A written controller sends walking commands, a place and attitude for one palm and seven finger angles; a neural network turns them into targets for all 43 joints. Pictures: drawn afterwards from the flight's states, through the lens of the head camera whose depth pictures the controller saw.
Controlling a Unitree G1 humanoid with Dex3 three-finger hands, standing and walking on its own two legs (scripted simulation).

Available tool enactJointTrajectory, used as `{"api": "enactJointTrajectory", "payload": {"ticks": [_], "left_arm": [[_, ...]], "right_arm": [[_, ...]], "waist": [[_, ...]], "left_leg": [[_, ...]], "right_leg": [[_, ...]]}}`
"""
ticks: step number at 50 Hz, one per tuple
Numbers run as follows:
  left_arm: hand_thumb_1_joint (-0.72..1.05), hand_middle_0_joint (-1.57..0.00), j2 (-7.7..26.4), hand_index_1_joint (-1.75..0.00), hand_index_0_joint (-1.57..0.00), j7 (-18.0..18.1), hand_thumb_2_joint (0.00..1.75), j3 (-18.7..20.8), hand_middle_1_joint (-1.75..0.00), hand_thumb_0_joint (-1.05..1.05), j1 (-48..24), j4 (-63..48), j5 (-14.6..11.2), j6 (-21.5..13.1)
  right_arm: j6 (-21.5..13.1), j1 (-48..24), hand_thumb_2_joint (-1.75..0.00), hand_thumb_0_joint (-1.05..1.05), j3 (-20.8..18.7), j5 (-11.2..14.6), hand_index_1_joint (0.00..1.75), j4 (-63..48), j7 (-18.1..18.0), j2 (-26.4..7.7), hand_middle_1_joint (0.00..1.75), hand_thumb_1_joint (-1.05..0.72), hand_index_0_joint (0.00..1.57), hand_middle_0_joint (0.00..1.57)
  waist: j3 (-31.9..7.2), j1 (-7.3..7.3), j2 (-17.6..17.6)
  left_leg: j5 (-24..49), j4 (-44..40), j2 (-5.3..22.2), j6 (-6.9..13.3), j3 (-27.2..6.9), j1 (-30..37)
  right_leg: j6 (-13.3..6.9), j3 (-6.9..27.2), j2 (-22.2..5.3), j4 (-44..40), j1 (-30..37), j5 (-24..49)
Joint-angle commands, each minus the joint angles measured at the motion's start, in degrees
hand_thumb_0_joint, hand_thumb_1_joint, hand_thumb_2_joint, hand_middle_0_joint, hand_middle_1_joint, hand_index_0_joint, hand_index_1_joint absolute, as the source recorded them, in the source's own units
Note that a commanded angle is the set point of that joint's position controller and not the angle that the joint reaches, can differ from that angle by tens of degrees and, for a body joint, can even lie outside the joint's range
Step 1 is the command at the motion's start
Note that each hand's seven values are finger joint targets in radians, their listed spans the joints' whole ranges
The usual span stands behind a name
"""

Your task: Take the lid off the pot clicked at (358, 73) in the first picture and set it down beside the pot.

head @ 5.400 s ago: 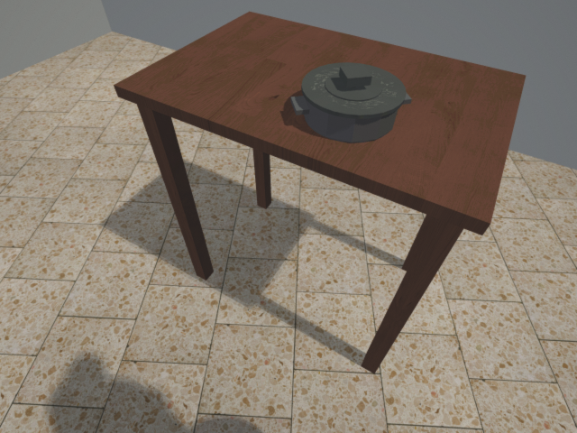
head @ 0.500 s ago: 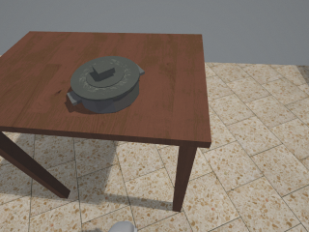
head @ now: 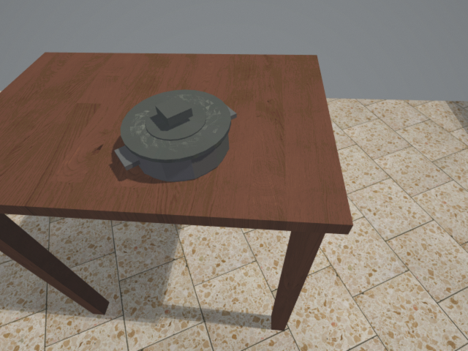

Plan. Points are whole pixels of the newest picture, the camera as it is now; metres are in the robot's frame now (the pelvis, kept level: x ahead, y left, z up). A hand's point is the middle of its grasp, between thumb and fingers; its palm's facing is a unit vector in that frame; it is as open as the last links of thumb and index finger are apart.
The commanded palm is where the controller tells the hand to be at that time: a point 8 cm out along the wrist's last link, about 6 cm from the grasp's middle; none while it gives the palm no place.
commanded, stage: come to a stop and stand still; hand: left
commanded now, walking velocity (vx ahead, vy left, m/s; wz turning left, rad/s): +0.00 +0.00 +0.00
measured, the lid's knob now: (174, 110) +0.48 +0.13 +0.17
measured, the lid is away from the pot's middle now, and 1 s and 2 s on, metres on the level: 0.00 0.00 0.00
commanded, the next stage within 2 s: look again from close up in 0.98 s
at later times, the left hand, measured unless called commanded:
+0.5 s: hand out of the picture +0.07 +0.22 -0.16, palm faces -0.02 -0.97 -0.25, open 7.4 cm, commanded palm none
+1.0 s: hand out of the picture +0.08 +0.23 -0.17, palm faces -0.01 -0.98 -0.22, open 7.4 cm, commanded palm none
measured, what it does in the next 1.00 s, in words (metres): steps on the spot: left foot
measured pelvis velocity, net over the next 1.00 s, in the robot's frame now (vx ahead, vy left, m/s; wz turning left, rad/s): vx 0.04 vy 0.04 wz -0.02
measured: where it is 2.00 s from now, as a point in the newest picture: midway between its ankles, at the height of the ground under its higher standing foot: outside the picture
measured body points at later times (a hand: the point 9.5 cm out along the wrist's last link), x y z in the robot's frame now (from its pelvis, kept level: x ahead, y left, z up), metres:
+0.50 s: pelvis +0.01 +0.03 +0.01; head +0.03 +0.02 +0.46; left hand +0.07 +0.28 -0.14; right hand +0.01 -0.19 -0.15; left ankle -0.02 +0.14 -0.73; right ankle +0.01 -0.07 -0.73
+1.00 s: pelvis +0.04 +0.04 +0.01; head +0.07 +0.05 +0.46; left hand +0.08 +0.28 -0.15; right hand +0.07 -0.19 -0.15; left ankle -0.02 +0.14 -0.73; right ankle +0.01 -0.07 -0.73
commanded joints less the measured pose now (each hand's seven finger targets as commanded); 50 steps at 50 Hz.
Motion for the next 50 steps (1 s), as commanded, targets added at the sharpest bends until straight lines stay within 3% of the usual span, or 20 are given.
{"api": "enactJointTrajectory", "payload": {"ticks": [1,2,3,4,5,6,8,9,10,11,12,13,19,21,26,30,32,38,46,50], "left_arm": [[0.9,-0.2,8.74,-0.3,-0.2,0.39,0.9,2.35,-0.3,0.0,1.07,-2.01,0.15,-1.51],[0.9,-0.2,9.49,-0.3,-0.2,2.92,0.9,2.41,-0.3,0.0,6.64,-0.96,1.2,-1.71],[0.9,-0.2,9.44,-0.3,-0.2,2.78,0.9,1.7,-0.3,0.0,4.42,-2.89,0.66,-2.42],[0.9,-0.2,9.74,-0.3,-0.2,2.48,0.9,1.62,-0.3,0.0,2.98,-3.63,0.86,-2.43],[0.9,-0.2,10.56,-0.3,-0.2,2.2,0.9,1.84,-0.3,0.0,1.71,-3.33,0.62,-1.85],[0.9,-0.2,10.38,-0.3,-0.2,2.21,0.9,1.56,-0.3,0.0,1.1,-4.01,0.44,-1.66],[0.9,-0.2,9.1,-0.3,-0.2,2.08,0.9,0.81,-0.3,0.0,-0.49,-4.0,0.04,-1.24],[0.9,-0.2,7.8,-0.3,-0.2,2.01,0.9,0.46,-0.3,0.0,-0.51,-4.03,-0.24,-1.23],[0.9,-0.2,7.28,-0.3,-0.2,1.78,0.9,0.34,-0.3,0.0,-0.01,-4.21,-0.34,-0.97],[0.9,-0.2,6.42,-0.3,-0.2,1.86,0.9,0.45,-0.3,0.0,0.29,-4.08,-0.45,-1.21],[0.9,-0.2,7.26,-0.3,-0.2,1.65,0.9,0.32,-0.3,0.0,-0.8,-3.44,-0.38,-0.88],[0.9,-0.2,7.8,-0.3,-0.2,1.45,0.9,0.27,-0.3,0.0,-0.69,-3.15,-0.39,-0.7],[0.9,-0.2,7.77,-0.3,-0.2,1.22,0.9,-0.01,-0.3,0.0,0.23,-1.57,-0.53,-0.68],[0.9,-0.2,7.6,-0.3,-0.2,1.19,0.9,0.02,-0.3,0.0,0.03,-1.51,-0.55,-0.36],[0.9,-0.2,7.05,-0.3,-0.2,1.24,0.9,-0.01,-0.3,0.0,1.01,-0.19,-0.5,-0.23],[0.9,-0.2,7.36,-0.3,-0.2,1.31,0.9,0.07,-0.3,0.0,1.78,0.87,-0.57,-0.47],[0.9,-0.2,7.12,-0.3,-0.2,1.37,0.9,0.01,-0.3,0.0,1.91,1.36,-0.5,-0.51],[0.9,-0.2,7.21,-0.3,-0.2,1.43,0.9,0.14,-0.3,0.0,2.42,2.28,-0.46,-0.51],[0.9,-0.2,7.09,-0.3,-0.2,1.41,0.9,0.26,-0.3,0.0,2.21,2.66,-0.43,-0.37],[0.9,-0.2,7.46,-0.3,-0.2,1.43,0.9,0.38,-0.3,0.0,2.38,2.44,-0.54,-0.52]], "right_arm": [[-0.69,3.77,-0.9,0.0,-1.2,0.04,0.3,-0.37,-0.38,-3.57,0.3,-0.9,0.2,0.2],[-1.22,0.47,-0.9,0.0,-1.84,-0.12,0.3,-3.53,-0.02,-6.99,0.3,-0.9,0.2,0.2],[-1.15,1.51,-0.9,0.0,-1.26,-0.11,0.3,-4.97,0.42,-4.45,0.3,-0.9,0.2,0.2],[-1.25,1.42,-0.9,0.0,-0.93,0.23,0.3,-5.43,0.67,-3.95,0.3,-0.9,0.2,0.2],[-0.7,2.22,-0.9,0.0,-0.92,0.18,0.3,-4.97,0.84,-2.82,0.3,-0.9,0.2,0.2],[-0.73,3.99,-0.9,0.0,-0.7,0.0,0.3,-5.19,0.72,-3.39,0.3,-0.9,0.2,0.2],[-1.12,6.84,-0.9,0.0,-0.5,-0.18,0.3,-3.89,0.46,-4.28,0.3,-0.9,0.2,0.2],[-1.5,7.45,-0.9,0.0,-0.36,-0.39,0.3,-3.47,0.32,-5.71,0.3,-0.9,0.2,0.2],[-1.76,7.64,-0.9,0.0,-0.31,-0.62,0.3,-3.96,0.27,-6.16,0.3,-0.9,0.2,0.2],[-1.74,7.65,-0.9,0.0,-0.29,-0.89,0.3,-4.17,0.03,-7.8,0.3,-0.9,0.2,0.2],[-1.87,6.62,-0.9,0.0,-0.07,-0.64,0.3,-3.62,-0.06,-7.21,0.3,-0.9,0.2,0.2],[-1.91,5.66,-0.9,0.0,0.33,-0.55,0.3,-3.33,-0.05,-6.7,0.3,-0.9,0.2,0.2],[-2.18,6.92,-0.9,0.0,0.81,-0.37,0.3,-1.65,-0.28,-7.0,0.3,-0.9,0.2,0.2],[-2.35,7.15,-0.9,0.0,0.83,-0.44,0.3,-1.28,-0.35,-7.08,0.3,-0.9,0.2,0.2],[-2.69,6.98,-0.9,0.0,0.85,-0.27,0.3,0.1,-0.73,-6.82,0.3,-0.9,0.2,0.2],[-2.82,7.4,-0.9,0.0,0.7,-0.18,0.3,0.96,-0.99,-6.29,0.3,-0.9,0.2,0.2],[-2.8,6.9,-0.9,0.0,0.64,-0.08,0.3,1.39,-1.1,-6.42,0.3,-0.9,0.2,0.2],[-2.91,6.55,-0.9,0.0,0.51,-0.05,0.3,2.21,-1.38,-6.32,0.3,-0.9,0.2,0.2],[-2.78,5.59,-0.9,0.0,0.3,-0.08,0.3,2.48,-1.53,-6.33,0.3,-0.9,0.2,0.2],[-2.81,5.75,-0.9,0.0,0.18,-0.11,0.3,2.53,-1.57,-6.06,0.3,-0.9,0.2,0.2]], "waist": [[-1.58,-0.38,-9.09],[-5.33,1.45,-7.74],[-8.52,-0.35,-2.69],[-8.27,-0.36,-0.06],[-6.59,-0.14,-0.62],[-4.35,-1.07,-2.11],[-0.87,-1.94,-3.85],[-0.06,-1.71,-1.0],[-1.53,-0.75,-1.15],[-2.46,-0.39,-3.07],[-1.92,-0.68,2.92],[0.08,-0.24,4.96],[0.04,0.0,-1.62],[-0.77,0.03,1.02],[-1.39,0.41,1.26],[-3.16,0.19,-0.36],[-1.95,0.15,-0.63],[-2.48,0.1,1.7],[-1.62,0.22,0.69],[-3.27,0.2,-0.36]], "left_leg": [[-4.3,4.3,0.02,0.39,-2.4,-0.54],[-5.6,12.76,-1.64,-0.37,-0.06,-4.19],[-4.87,12.37,1.2,1.21,-3.77,-4.13],[-5.8,8.28,-0.1,1.19,-1.72,-2.36],[-5.07,4.81,-0.71,0.68,-0.07,0.75],[-3.49,0.71,-1.27,0.9,0.04,3.24],[0.65,-8.69,-0.29,2.0,-1.49,6.48],[3.54,-10.97,1.97,3.02,-4.11,6.3],[5.32,-11.68,4.26,3.79,-5.72,6.22],[7.76,-9.82,5.03,3.94,-5.52,5.05],[6.92,-10.84,4.53,3.63,-6.41,3.43],[6.63,-11.82,4.38,3.54,-6.77,1.95],[5.45,-12.72,3.77,3.49,-6.34,2.75],[6.13,-13.82,4.43,3.76,-7.18,3.48],[12.01,-13.77,4.93,4.04,-7.21,5.03],[15.87,-12.47,4.74,3.74,-6.22,8.03],[16.61,-11.9,4.53,3.67,-5.94,8.05],[20.7,-11.57,4.71,3.65,-5.62,10.2],[20.89,-11.77,4.61,3.61,-5.5,10.71],[22.96,-11.52,4.76,3.52,-5.52,11.98]], "right_leg": [[-6.71,16.7,-13.67,-18.48,3.18,20.38],[-3.05,22.99,-15.72,-16.34,10.84,45.39],[-4.36,17.11,-15.24,-14.28,12.16,35.54],[-5.64,14.62,-13.51,-13.66,10.97,32.7],[-6.12,13.68,-13.41,-14.76,7.57,21.14],[-5.25,13.5,-12.09,-15.51,2.81,12.07],[-1.89,12.07,-9.27,-14.47,-1.4,2.67],[-0.4,10.93,-7.35,-12.91,-1.98,1.95],[0.65,8.91,-5.62,-12.18,-0.91,1.0],[0.68,9.52,-5.29,-12.28,0.59,4.21],[0.42,8.84,-6.0,-12.29,1.72,3.3],[0.46,8.6,-5.47,-12.02,2.11,3.53],[0.39,8.72,-5.7,-13.08,3.48,3.33],[0.62,7.41,-4.85,-11.55,3.71,4.02],[0.86,6.47,-4.6,-9.67,5.04,9.75],[0.53,7.04,-5.51,-9.59,5.97,14.86],[0.56,7.48,-5.76,-9.69,5.41,16.28],[0.54,7.32,-5.85,-9.33,6.12,19.15],[0.55,7.34,-6.24,-9.75,6.5,20.87],[0.41,7.3,-6.46,-9.52,7.9,24.02]]}}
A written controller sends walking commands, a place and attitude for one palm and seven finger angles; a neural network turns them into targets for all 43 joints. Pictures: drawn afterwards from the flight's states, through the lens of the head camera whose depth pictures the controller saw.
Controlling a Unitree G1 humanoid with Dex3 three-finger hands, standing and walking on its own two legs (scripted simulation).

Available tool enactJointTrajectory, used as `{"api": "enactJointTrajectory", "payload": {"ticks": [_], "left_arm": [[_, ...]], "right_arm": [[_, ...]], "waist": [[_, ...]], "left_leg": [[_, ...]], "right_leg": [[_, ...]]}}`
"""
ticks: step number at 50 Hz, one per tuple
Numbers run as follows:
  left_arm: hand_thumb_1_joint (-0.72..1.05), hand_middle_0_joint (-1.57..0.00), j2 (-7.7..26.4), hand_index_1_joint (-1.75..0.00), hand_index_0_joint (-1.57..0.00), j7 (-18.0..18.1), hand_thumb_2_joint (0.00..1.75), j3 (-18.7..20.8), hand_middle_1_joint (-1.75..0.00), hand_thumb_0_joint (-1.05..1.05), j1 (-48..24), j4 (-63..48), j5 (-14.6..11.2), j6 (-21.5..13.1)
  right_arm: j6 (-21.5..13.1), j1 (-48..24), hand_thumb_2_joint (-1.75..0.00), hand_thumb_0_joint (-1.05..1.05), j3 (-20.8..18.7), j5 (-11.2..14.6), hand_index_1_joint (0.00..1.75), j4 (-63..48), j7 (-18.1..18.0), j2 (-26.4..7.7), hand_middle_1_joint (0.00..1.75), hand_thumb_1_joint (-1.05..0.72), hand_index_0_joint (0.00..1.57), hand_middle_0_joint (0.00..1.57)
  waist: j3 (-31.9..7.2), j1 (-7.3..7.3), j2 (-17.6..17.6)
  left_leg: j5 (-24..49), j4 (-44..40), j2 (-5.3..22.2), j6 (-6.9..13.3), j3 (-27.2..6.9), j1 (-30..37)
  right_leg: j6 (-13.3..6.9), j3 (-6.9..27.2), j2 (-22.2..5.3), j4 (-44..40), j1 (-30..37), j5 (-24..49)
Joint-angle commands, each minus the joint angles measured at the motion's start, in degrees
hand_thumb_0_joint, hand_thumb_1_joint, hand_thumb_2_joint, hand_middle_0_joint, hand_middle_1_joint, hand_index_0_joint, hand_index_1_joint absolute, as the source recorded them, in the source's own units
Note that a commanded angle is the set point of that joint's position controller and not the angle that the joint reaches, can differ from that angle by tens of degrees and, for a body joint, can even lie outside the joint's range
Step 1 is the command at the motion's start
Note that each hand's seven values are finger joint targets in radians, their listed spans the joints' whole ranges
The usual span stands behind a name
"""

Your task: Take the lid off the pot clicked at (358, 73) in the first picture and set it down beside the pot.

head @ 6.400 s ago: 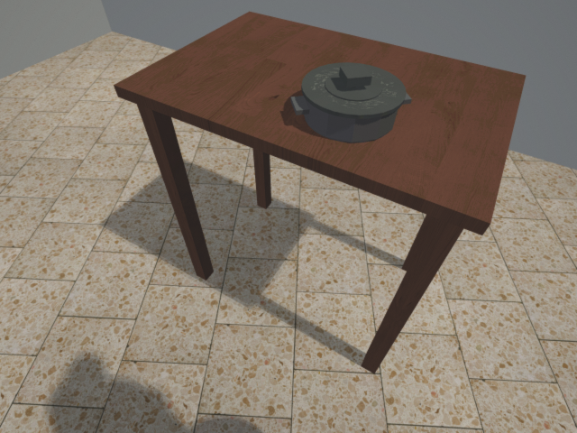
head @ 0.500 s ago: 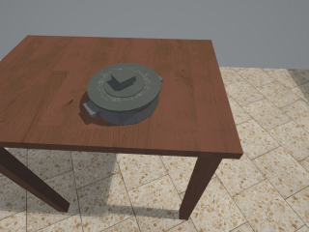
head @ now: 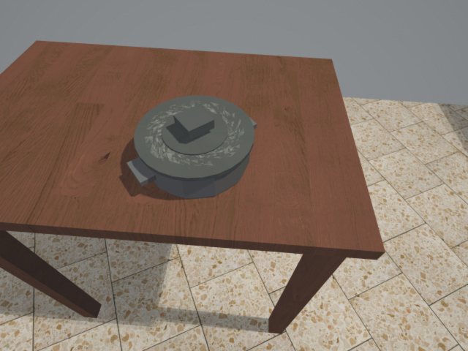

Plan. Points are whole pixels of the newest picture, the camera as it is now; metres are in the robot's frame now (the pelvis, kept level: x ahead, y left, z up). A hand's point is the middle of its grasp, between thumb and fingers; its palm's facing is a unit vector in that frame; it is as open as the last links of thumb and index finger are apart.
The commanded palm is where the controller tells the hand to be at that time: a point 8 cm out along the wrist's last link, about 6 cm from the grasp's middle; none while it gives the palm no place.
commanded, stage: look again from close up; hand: left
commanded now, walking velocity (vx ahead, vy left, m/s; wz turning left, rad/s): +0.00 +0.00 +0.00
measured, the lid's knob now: (194, 121) +0.44 +0.10 +0.16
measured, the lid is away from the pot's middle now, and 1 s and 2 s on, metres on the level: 0.00 0.00 0.00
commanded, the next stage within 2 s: shuffle to correct the standing spot in 0.74 s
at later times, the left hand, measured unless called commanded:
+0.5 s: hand out of the picture +0.05 +0.19 -0.17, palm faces +0.03 -0.97 -0.23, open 7.4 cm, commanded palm none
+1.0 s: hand out of the picture +0.02 +0.18 -0.17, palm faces +0.04 -0.98 -0.21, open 7.4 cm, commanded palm none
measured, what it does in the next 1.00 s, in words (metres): stands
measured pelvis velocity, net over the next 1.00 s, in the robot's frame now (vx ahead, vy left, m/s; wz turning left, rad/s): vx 0.00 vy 0.00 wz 0.00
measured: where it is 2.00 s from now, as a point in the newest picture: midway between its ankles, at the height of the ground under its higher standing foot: outside the picture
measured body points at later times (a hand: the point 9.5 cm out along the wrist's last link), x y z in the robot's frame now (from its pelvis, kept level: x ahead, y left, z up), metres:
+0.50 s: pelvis +0.01 +0.00 +0.00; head +0.04 +0.00 +0.45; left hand +0.05 +0.24 -0.15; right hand +0.02 -0.23 -0.16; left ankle -0.07 +0.10 -0.74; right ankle -0.03 -0.11 -0.74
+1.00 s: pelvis +0.00 +0.00 +0.00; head +0.03 +0.00 +0.45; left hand +0.02 +0.23 -0.16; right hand +0.01 -0.23 -0.15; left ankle -0.07 +0.10 -0.74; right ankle -0.03 -0.11 -0.74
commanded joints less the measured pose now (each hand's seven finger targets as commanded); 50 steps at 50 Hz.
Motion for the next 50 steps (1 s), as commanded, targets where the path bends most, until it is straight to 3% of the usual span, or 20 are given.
{"api": "enactJointTrajectory", "payload": {"ticks": [1,3,14,32,35,39,42,45,49,50], "left_arm": [[0.9,-0.2,6.86,-0.3,-0.2,0.33,0.9,1.74,-0.3,0.0,2.38,-2.8,0.18,-1.18],[0.9,-0.2,7.08,-0.3,-0.2,0.35,0.9,1.79,-0.3,0.0,2.22,-2.81,0.2,-1.17],[0.9,-0.2,6.99,-0.3,-0.2,0.43,0.9,2.08,-0.3,0.0,1.93,-3.1,0.14,-1.09],[0.9,-0.2,6.23,-0.3,-0.2,0.35,0.9,2.12,-0.3,0.0,2.77,-2.27,0.06,-1.01],[0.9,-0.2,6.04,-0.3,-0.2,0.3,0.9,2.05,-0.3,0.0,3.09,-2.05,-0.03,-1.05],[0.9,-0.2,5.69,-0.3,-0.2,0.35,0.9,2.08,-0.3,0.0,3.08,-1.82,0.09,-1.03],[0.9,-0.2,5.52,-0.3,-0.2,0.3,0.9,2.12,-0.3,0.0,3.55,-1.52,0.1,-0.98],[0.9,-0.2,5.75,-0.3,-0.2,0.5,0.9,2.21,-0.3,0.0,3.46,-1.64,-0.22,-0.94],[0.9,-0.2,6.42,-0.3,-0.2,0.75,0.9,2.78,-0.3,0.0,3.42,-3.09,0.01,-0.19],[0.9,-0.2,6.62,-0.3,-0.2,0.71,0.9,2.84,-0.3,0.0,3.14,-3.55,0.02,0.0]], "right_arm": [[-0.54,3.64,-0.9,0.0,-1.6,-0.08,0.3,-1.69,-0.51,-6.18,0.3,-0.9,0.2,0.2],[-0.52,3.85,-0.9,0.0,-1.52,-0.03,0.3,-1.43,-0.57,-5.98,0.3,-0.9,0.2,0.2],[-0.45,4.94,-0.9,0.0,-1.53,0.01,0.3,-0.86,-0.77,-5.74,0.3,-0.9,0.2,0.2],[-0.5,6.12,-0.9,0.0,-1.35,0.15,0.3,0.35,-0.83,-4.63,0.3,-0.9,0.2,0.2],[-0.46,6.34,-0.9,0.0,-1.36,0.12,0.3,0.57,-0.82,-4.24,0.3,-0.9,0.2,0.2],[-0.5,6.97,-0.9,0.0,-1.23,0.17,0.3,0.9,-0.89,-3.98,0.3,-0.9,0.2,0.2],[-0.55,6.68,-0.9,0.0,-1.18,0.18,0.3,0.95,-0.88,-3.89,0.3,-0.9,0.2,0.2],[-0.5,6.22,-0.9,0.0,-1.53,0.44,0.3,0.49,-1.21,-3.65,0.3,-0.9,0.2,0.2],[0.06,5.5,-0.9,0.0,-2.22,0.53,0.3,-0.78,-1.51,-4.31,0.3,-0.9,0.2,0.2],[0.18,5.49,-0.9,0.0,-2.33,0.49,0.3,-1.25,-1.47,-4.36,0.3,-0.9,0.2,0.2]], "waist": [[-3.46,-0.32,0.8],[-3.37,-0.34,2.05],[-3.91,-0.35,1.6],[-2.32,-0.16,1.61],[-2.03,-0.16,-0.14],[-1.75,-0.37,2.31],[-1.21,-0.07,2.01],[-2.48,-0.29,0.7],[-3.03,-0.22,2.43],[-3.45,-0.28,1.43]], "left_leg": [[24.07,-3.18,7.01,0.36,-5.47,0.43],[25.26,-3.3,7.03,0.28,-5.36,0.61],[28.04,-3.45,7.13,0.27,-5.53,1.57],[24.17,-4.23,7.05,0.39,-5.46,0.9],[22.91,-4.5,7.23,0.35,-5.45,0.67],[23.86,-4.8,7.17,0.39,-5.49,0.79],[22.96,-4.68,7.12,0.53,-5.55,0.42],[32.34,-4.71,8.18,0.09,-6.07,2.12],[36.4,-3.29,8.75,0.35,-5.73,2.47],[36.59,-3.19,9.1,0.53,-6.08,2.09]], "right_leg": [[-2.9,5.43,-6.39,-2.18,2.26,23.81],[-2.87,5.19,-6.48,-1.98,2.53,24.22],[-2.95,4.76,-6.71,-1.7,3.87,26.44],[-2.85,4.95,-6.86,-3.54,3.84,23.93],[-2.9,4.91,-6.79,-3.98,3.97,24.15],[-2.87,4.89,-6.64,-3.81,3.4,22.97],[-2.76,4.76,-6.65,-4.33,3.23,21.88],[-2.35,4.9,-6.91,-3.35,3.5,29.78],[-1.87,5.24,-7.03,-1.1,1.07,30.24],[-1.76,4.83,-6.67,-0.68,1.25,29.33]]}}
